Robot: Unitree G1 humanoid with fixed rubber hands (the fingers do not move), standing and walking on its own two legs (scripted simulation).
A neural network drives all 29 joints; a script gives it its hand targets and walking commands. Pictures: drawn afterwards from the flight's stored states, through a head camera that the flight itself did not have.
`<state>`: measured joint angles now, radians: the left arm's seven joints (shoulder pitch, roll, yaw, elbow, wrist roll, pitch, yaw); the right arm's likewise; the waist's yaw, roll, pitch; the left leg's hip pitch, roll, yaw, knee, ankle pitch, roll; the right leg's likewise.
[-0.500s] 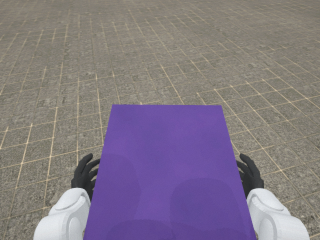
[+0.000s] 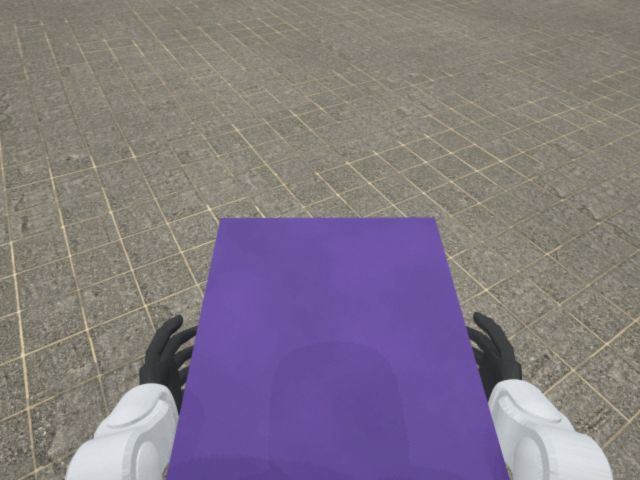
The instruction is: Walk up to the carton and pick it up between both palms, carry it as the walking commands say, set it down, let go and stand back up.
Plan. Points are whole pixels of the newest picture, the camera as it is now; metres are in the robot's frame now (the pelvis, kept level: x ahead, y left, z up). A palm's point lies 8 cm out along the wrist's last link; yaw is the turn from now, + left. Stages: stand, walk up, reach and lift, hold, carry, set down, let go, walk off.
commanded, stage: carry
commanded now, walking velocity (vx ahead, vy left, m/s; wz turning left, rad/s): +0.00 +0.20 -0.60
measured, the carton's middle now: (328, 378) +0.27 +0.01 +0.01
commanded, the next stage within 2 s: none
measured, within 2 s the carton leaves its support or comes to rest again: neither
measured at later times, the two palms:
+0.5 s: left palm (170, 359) +0.25 +0.18 +0.08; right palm (508, 444) +0.17 -0.15 +0.09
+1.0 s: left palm (169, 354) +0.26 +0.18 +0.09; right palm (507, 442) +0.17 -0.15 +0.09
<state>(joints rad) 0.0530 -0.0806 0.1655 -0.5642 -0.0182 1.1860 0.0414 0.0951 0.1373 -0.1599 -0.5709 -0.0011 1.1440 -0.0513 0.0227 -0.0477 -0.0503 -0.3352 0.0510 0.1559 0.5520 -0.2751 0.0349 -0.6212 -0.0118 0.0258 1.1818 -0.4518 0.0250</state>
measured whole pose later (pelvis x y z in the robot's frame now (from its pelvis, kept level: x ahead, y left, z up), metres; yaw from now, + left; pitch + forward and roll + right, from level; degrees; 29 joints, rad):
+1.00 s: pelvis -0.01 +0.07 +0.00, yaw -13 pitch +3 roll -1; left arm 0.01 -0.10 0.17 -0.50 0.00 1.18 0.05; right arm 0.04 0.13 -0.20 -0.55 -0.01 1.18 -0.05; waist 0.00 0.00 -0.08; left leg -0.34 0.08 0.13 0.55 -0.25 0.00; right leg -0.34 -0.04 -0.05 0.52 -0.22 0.02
